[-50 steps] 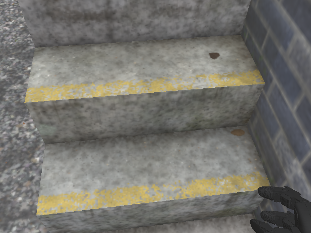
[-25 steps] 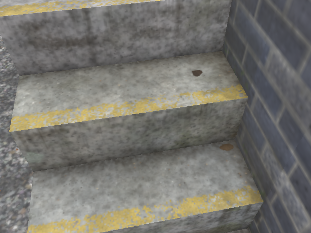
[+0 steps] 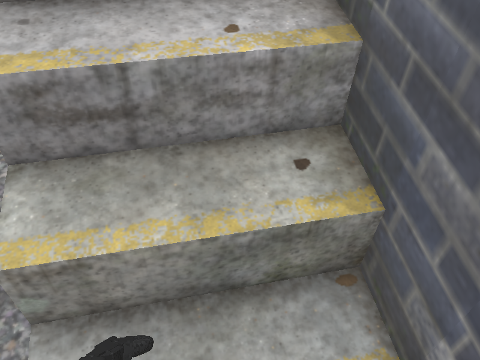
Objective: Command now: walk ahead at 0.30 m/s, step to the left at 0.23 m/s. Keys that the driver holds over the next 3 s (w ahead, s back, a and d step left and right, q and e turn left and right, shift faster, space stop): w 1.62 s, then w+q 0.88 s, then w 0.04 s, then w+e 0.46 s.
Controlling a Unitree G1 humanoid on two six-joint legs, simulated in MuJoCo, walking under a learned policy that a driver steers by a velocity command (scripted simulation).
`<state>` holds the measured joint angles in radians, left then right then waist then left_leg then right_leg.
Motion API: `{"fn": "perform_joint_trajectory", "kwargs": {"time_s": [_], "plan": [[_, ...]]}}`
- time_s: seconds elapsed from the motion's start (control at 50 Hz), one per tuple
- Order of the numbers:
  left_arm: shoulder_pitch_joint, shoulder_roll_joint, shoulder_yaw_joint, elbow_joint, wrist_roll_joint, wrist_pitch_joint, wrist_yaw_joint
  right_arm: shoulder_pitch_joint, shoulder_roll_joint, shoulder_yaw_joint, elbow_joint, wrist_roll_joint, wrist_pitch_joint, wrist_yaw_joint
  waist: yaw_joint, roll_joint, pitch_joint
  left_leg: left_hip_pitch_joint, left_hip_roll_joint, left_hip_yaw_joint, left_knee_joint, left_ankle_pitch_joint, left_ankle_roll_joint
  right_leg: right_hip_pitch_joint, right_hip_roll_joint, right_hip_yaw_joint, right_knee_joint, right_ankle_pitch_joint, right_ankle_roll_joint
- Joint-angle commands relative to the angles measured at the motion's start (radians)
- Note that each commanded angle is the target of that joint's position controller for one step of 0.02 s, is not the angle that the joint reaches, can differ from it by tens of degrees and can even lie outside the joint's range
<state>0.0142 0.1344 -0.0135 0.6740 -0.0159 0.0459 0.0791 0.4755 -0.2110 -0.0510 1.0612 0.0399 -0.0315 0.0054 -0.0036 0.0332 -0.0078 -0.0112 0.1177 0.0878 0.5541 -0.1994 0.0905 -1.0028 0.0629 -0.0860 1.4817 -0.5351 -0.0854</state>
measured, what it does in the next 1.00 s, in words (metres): climbs: left foot, then right foot 0.21 m higher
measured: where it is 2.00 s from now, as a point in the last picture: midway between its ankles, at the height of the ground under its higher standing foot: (209, 46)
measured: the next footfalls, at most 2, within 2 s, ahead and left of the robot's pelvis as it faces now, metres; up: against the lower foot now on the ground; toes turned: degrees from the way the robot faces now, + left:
left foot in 0.36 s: +0.13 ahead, +0.16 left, +0.00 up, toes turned +5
right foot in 0.72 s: +0.34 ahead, +0.03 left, +0.20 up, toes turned -5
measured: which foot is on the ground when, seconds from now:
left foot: up 0.00-0.34, down 0.36-0.76, up 0.78-1.00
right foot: down 0.00-0.38, up 0.40-0.70, down 0.72-1.00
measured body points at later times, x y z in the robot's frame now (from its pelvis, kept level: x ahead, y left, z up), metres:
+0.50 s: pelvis +0.15 +0.08 +0.18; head +0.16 +0.09 +0.62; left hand +0.28 +0.35 +0.06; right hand +0.19 -0.17 +0.05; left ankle +0.09 +0.16 -0.56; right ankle +0.09 -0.03 -0.36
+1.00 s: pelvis +0.35 +0.12 +0.35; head +0.35 +0.11 +0.80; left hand +0.36 +0.39 +0.22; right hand +0.54 -0.09 +0.27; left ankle +0.37 +0.28 -0.06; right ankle +0.30 +0.03 -0.36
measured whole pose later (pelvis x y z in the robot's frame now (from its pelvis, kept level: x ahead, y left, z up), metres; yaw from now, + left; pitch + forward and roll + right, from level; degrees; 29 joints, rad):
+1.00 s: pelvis +0.35 +0.12 +0.35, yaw +0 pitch +0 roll -1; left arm 0.38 0.23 0.04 0.94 0.05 -0.07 0.10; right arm 0.12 -0.14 -0.02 0.63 -0.02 -0.05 0.02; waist 0.01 0.03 -0.01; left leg -1.08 -0.14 -0.21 2.18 -0.29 0.04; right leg -0.29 0.02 -0.10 0.76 -0.48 -0.07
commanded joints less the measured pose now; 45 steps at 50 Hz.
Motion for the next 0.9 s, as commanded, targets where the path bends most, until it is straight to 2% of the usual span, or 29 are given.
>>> {"fn": "perform_joint_trajectory", "kwargs": {"time_s": [0.02, 0.06, 0.1, 0.14, 0.2, 0.24, 0.26, 0.28, 0.3, 0.32, 0.34, 0.36, 0.38, 0.4, 0.44, 0.48, 0.52, 0.62, 0.66, 0.68, 0.7, 0.72, 0.74, 0.76, 0.78, 0.8, 0.82, 0.84, 0.9], "plan": [[0.375, 0.361, 0.12, 0.117, 0.072, 0.022, 0.094, -0.145, -0.109, -0.037, -0.185, -0.084, -0.009, 0.052, 0.144, -0.179, -0.217, -0.517, -0.252, -0.249, 1.018, 0.067, -0.023, 0.644, -0.285, 1.257, -1.305, -0.805, -0.246], [0.144, 0.232, 0.088, 0.157, 0.012, -0.018, 0.099, -0.245, 0.009, -0.002, -0.297, -0.137, 0.004, 0.071, 0.003, -0.105, 0.0, -0.708, -0.243, -0.191, 1.294, 0.192, -0.035, 0.377, -0.211, 0.96, -1.043, -0.729, -0.239], [0.088, 0.07, 0.043, 0.23, 0.032, -0.05, 0.068, -0.138, 0.057, 0.019, -0.238, -0.102, -0.015, 0.063, -0.095, -0.036, 0.02, -0.705, -0.255, -0.198, 1.411, 0.238, -0.071, 0.286, -0.156, 0.599, -0.764, -0.343, -0.205], [0.103, 0.046, 0.035, 0.26, 0.038, -0.075, 0.055, -0.133, 0.063, 0.03, -0.246, -0.083, 0.014, 0.044, -0.119, -0.054, 0.032, -0.79, -0.24, -0.209, 1.447, 0.147, -0.092, 0.317, -0.142, 0.444, -0.737, -0.181, -0.185], [0.066, 0.074, 0.022, 0.217, 0.054, -0.108, 0.054, -0.163, 0.081, 0.055, -0.269, -0.092, 0.051, 0.018, -0.139, -0.09, 0.07, -0.775, -0.184, -0.26, 1.274, 0.017, -0.064, 0.233, -0.192, 0.391, -0.813, -0.124, -0.182], [-0.063, 0.201, 0.059, 0.14, 0.054, -0.097, 0.069, -0.079, -0.014, 0.045, -0.26, -0.027, 0.055, 0.01, -0.2, -0.152, 0.078, -0.44, -0.123, -0.165, 0.679, -0.253, -0.013, 0.086, -0.202, 0.27, -0.984, -0.071, -0.18], [0.034, 0.22, 0.075, 0.163, 0.059, -0.094, 0.085, -0.11, -0.025, 0.051, -0.248, 0.014, 0.051, 0.006, -0.13, -0.197, 0.056, -0.345, -0.106, -0.072, 0.464, -0.298, 0.007, 0.138, -0.226, 0.237, -1.063, -0.053, -0.189], [0.129, 0.269, 0.095, 0.173, 0.055, -0.093, 0.091, -0.137, -0.008, 0.052, -0.267, 0.011, 0.06, 0.0, -0.066, -0.306, 0.031, -0.282, -0.067, -0.021, 0.326, -0.305, 0.027, 0.211, -0.267, 0.293, -1.106, -0.18, -0.191], [0.19, 0.302, 0.107, 0.171, 0.035, -0.07, 0.086, -0.224, 0.04, 0.062, -0.308, -0.016, 0.051, 0.0, -0.005, -0.293, 0.048, -0.394, -0.091, -0.056, 0.179, -0.497, 0.038, 0.412, -0.24, 0.279, -1.138, -0.167, -0.152], [0.277, 0.25, 0.107, 0.184, 0.026, -0.047, 0.076, -0.2, 0.062, 0.052, -0.263, -0.035, 0.02, 0.009, 0.033, -0.114, 0.045, -0.338, -0.145, 0.059, -0.038, -0.24, 0.011, 0.531, -0.147, 0.21, -1.02, -0.028, -0.121], [0.331, 0.228, 0.104, 0.185, 0.035, -0.042, 0.069, -0.185, 0.067, 0.04, -0.244, -0.03, -0.01, 0.009, 0.036, -0.119, 0.038, -0.307, -0.135, 0.035, -0.267, -0.119, 0.022, 0.695, -0.147, 0.215, -0.91, 0.263, -0.11], [0.403, 0.226, 0.109, 0.193, 0.022, -0.05, 0.057, -0.145, 0.009, 0.017, -0.237, -0.021, -0.02, 0.008, 0.027, -0.113, -0.029, -0.164, -0.114, -0.055, -0.369, -0.092, 0.03, 0.752, -0.174, 0.227, -0.727, 0.558, -0.095], [0.354, 0.19, 0.11, 0.121, 0.001, -0.073, 0.045, -0.082, -0.107, -0.012, -0.237, -0.045, -0.028, 0.012, -0.002, 0.077, -0.127, 0.155, 0.005, -0.216, -0.202, 0.351, 0.082, 0.456, -0.136, 0.166, -0.531, 0.431, -0.03], [0.246, 0.144, 0.081, 0.078, -0.002, -0.074, 0.031, -0.057, -0.139, -0.021, -0.263, -0.068, -0.027, 0.018, -0.06, 0.303, -0.146, 0.156, 0.138, -0.362, -0.2, 0.524, 0.202, 0.271, -0.074, 0.042, -0.367, 0.108, 0.008], [0.099, 0.178, 0.11, 0.076, 0.024, -0.073, 0.03, -0.005, -0.121, -0.024, -0.29, -0.069, -0.038, 0.015, -0.149, 0.048, -0.061, 0.202, 0.191, -0.422, -0.26, 0.35, 0.305, -0.029, -0.002, 0.084, 0.342, -0.031, 0.029], [0.044, 0.165, 0.099, -0.004, 0.064, -0.065, 0.012, -0.024, -0.142, -0.023, -0.274, -0.046, -0.055, 0.003, -0.081, -0.019, 0.032, 0.116, 0.152, -0.312, -0.278, 0.079, 0.198, -0.125, -0.04, 0.095, 0.47, 0.056, 0.013], [0.026, 0.151, 0.084, -0.047, 0.061, -0.047, -0.002, 0.015, -0.106, -0.022, -0.243, -0.06, -0.059, 0.007, -0.099, 0.008, 0.07, 0.137, 0.124, -0.264, -0.261, 0.208, 0.172, -0.222, -0.02, 0.038, 0.613, -0.016, 0.003], [-0.164, 0.161, 0.073, -0.234, 0.042, -0.011, 0.015, 0.015, -0.153, -0.034, -0.231, -0.051, -0.097, 0.015, -0.071, 0.045, 0.125, 0.12, 0.158, -0.134, -0.412, 0.488, 0.136, -0.326, -0.028, 0.038, 0.629, -0.138, -0.022], [-0.178, 0.144, 0.05, -0.289, 0.044, 0.01, 0.019, 0.019, -0.124, -0.023, -0.207, -0.03, -0.084, 0.014, -0.023, 0.021, 0.118, -0.027, 0.063, -0.015, -0.494, 0.701, 0.059, -0.101, -0.083, -0.077, 0.223, -0.069, -0.029], [-0.048, 0.165, 0.04, -0.23, 0.015, 0.03, 0.004, -0.09, -0.129, -0.013, -0.245, -0.002, -0.082, 0.008, 0.042, -0.009, 0.04, -0.253, -0.034, 0.071, -0.473, 1.08, 0.047, 0.351, -0.022, -0.231, -0.172, -0.024, -0.029], [0.045, 0.108, 0.041, -0.206, -0.033, 0.048, 0.022, 0.003, -0.232, -0.032, -0.23, 0.003, -0.087, 0.006, 0.073, 0.086, -0.142, -0.249, 0.05, -0.036, -0.381, 1.48, 0.105, 0.643, 0.043, -0.217, -0.181, -0.191, -0.046], [0.289, 0.113, 0.056, -0.11, -0.014, 0.041, 0.022, 0.006, -0.301, -0.039, -0.2, 0.026, -0.098, 0.012, 0.177, 0.177, -0.346, -0.169, 0.103, -0.004, -0.129, 1.804, 0.129, 0.857, 0.082, -0.143, -0.235, -0.079, -0.07], [0.486, 0.241, 0.109, -0.051, 0.024, 0.04, 0.04, -0.059, -0.312, -0.044, -0.254, 0.046, -0.103, 0.035, 0.282, -0.03, -0.458, -0.313, 0.033, -0.054, 0.204, 1.543, 0.057, 1.04, -0.084, 0.264, -0.457, -0.156, -0.155], [0.589, 0.362, 0.145, -0.032, 0.078, 0.063, 0.054, -0.121, -0.32, -0.066, -0.276, 0.047, -0.094, 0.067, 0.353, -0.24, -0.52, -0.376, -0.189, -0.098, 0.619, 0.815, -0.017, 1.041, -0.251, 0.817, -0.916, -0.238, -0.296], [0.435, 0.357, 0.137, -0.016, 0.076, 0.063, 0.067, -0.159, -0.261, -0.07, -0.268, -0.029, -0.103, 0.09, 0.258, -0.25, -0.426, -0.517, -0.32, -0.276, 1.111, 0.153, -0.077, 0.899, -0.291, 1.206, -1.205, -0.358, -0.328], [0.257, 0.313, 0.123, -0.031, 0.047, 0.02, 0.065, -0.185, -0.14, -0.046, -0.323, -0.07, -0.081, 0.087, 0.138, -0.094, -0.211, -0.674, -0.31, -0.356, 1.448, 0.131, -0.106, 0.676, -0.322, 1.114, -1.191, -0.316, -0.298], [0.16, 0.246, 0.104, 0.007, 0.037, -0.02, 0.056, -0.233, -0.051, -0.019, -0.378, -0.085, -0.067, 0.077, 0.049, -0.001, -0.024, -0.795, -0.295, -0.316, 1.601, 0.198, -0.113, 0.513, -0.308, 0.915, -1.035, -0.233, -0.294], [0.146, 0.18, 0.084, 0.069, 0.039, -0.063, 0.04, -0.231, -0.013, -0.003, -0.392, -0.094, -0.058, 0.057, -0.015, 0.082, 0.053, -0.854, -0.31, -0.309, 1.656, 0.194, -0.1, 0.456, -0.272, 0.738, -0.94, -0.068, -0.277], [0.149, 0.115, 0.052, 0.144, 0.068, -0.12, 0.022, -0.155, 0.059, 0.037, -0.4, -0.09, -0.025, 0.036, -0.09, 0.08, 0.105, -0.964, -0.27, -0.343, 1.616, 0.067, -0.082, 0.506, -0.229, 0.324, -0.876, 0.337, -0.175]]}}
